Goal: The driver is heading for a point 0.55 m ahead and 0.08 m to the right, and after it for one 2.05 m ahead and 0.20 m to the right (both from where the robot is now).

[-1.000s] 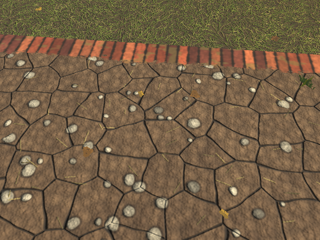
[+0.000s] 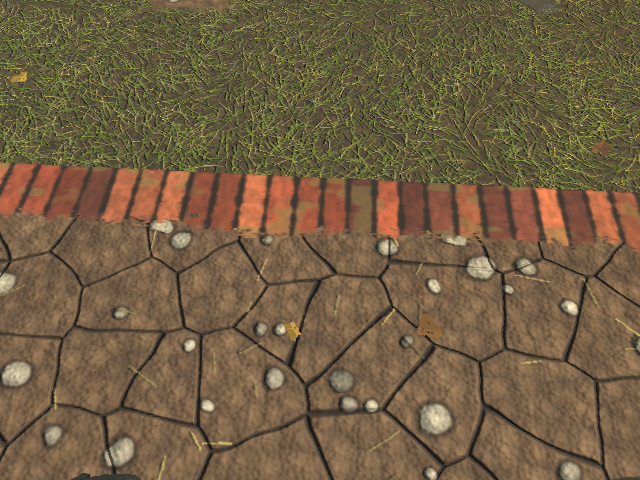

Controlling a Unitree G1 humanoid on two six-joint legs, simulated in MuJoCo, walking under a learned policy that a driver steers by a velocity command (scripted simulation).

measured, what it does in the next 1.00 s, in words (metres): walks ahead, turning right: left foot, then right foot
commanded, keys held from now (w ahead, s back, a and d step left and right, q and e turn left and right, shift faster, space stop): e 0.58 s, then no key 0.42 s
